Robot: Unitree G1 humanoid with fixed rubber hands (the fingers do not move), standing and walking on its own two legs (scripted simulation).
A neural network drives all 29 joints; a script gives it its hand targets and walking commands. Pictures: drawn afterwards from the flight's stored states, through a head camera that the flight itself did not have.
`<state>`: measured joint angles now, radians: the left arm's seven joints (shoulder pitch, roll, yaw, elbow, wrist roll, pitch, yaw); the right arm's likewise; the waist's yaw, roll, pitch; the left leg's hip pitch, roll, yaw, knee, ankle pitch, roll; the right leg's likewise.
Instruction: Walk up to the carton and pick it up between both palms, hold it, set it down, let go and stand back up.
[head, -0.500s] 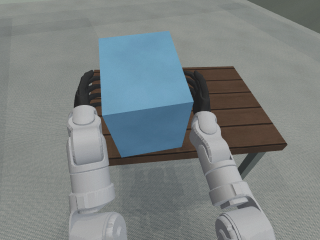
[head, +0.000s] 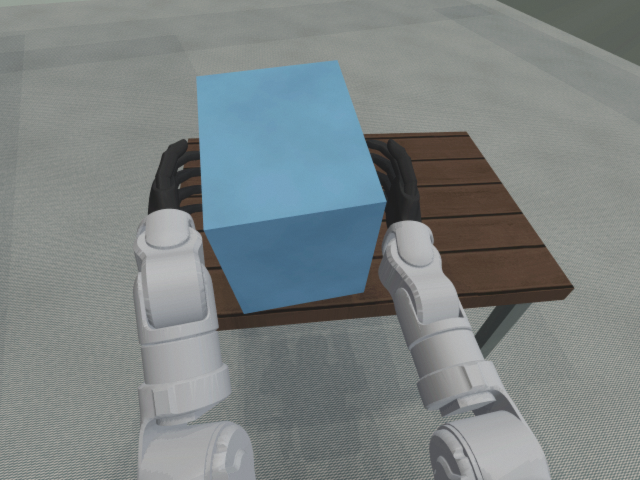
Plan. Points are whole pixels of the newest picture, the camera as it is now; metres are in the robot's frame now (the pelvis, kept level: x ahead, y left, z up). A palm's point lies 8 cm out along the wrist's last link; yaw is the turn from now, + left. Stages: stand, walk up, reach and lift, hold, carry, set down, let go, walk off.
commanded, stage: hold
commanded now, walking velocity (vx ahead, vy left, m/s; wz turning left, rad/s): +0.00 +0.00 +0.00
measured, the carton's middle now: (287, 194) +0.43 +0.01 +0.14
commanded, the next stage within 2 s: none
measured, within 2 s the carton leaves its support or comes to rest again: neither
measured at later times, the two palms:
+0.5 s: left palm (168, 208) +0.36 +0.14 +0.19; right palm (402, 212) +0.35 -0.12 +0.17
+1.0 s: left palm (174, 200) +0.37 +0.13 +0.19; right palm (404, 211) +0.36 -0.13 +0.17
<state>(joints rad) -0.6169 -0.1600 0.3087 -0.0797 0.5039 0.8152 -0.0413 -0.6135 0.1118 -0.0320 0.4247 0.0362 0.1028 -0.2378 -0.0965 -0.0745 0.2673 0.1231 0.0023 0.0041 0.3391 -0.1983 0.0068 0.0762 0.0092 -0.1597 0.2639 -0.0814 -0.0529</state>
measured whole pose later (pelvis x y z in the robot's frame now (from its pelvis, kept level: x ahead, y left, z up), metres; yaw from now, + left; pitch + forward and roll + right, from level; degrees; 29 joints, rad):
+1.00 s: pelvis +0.00 +0.00 +0.00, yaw -1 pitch -15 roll +0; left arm -0.67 -0.14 0.34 0.00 0.51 0.80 -0.08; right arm -0.62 0.11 -0.03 0.45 0.06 0.13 -0.28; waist -0.09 -0.09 0.25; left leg 0.14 0.01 0.01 0.31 -0.19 0.00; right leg 0.08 0.01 -0.15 0.26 -0.08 -0.05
